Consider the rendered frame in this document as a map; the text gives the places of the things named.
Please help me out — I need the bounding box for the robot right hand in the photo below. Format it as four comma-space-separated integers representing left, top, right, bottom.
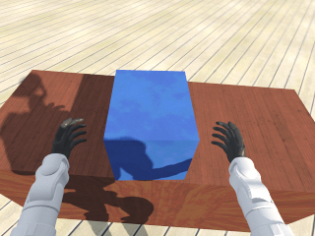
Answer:
211, 121, 246, 163

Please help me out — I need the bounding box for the robot left hand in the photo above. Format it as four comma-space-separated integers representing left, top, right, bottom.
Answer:
50, 117, 87, 159

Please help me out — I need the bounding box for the pedestal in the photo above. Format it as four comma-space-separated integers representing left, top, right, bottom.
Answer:
0, 70, 315, 233

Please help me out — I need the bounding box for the right robot forearm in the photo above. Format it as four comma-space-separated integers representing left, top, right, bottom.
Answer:
228, 156, 294, 236

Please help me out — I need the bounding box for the left robot forearm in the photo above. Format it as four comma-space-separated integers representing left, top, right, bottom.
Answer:
10, 153, 70, 236

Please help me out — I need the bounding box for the carton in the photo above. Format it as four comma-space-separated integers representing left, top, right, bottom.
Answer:
103, 70, 200, 181

